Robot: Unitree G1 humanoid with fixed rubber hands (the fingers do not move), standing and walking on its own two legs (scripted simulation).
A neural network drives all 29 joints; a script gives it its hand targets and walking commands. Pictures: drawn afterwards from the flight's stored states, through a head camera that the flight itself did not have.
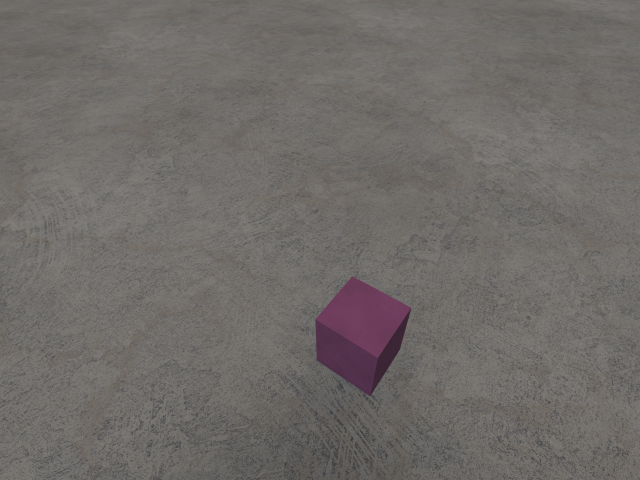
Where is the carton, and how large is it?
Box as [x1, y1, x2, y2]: [315, 276, 410, 395]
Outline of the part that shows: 352,276 315,319 317,360 370,395 399,349 410,307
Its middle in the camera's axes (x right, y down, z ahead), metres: +0.13 +0.30 +1.22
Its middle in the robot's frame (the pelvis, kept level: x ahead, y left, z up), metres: +0.70 -0.07 -0.61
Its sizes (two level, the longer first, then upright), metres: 0.210 0.200 0.250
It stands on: the floor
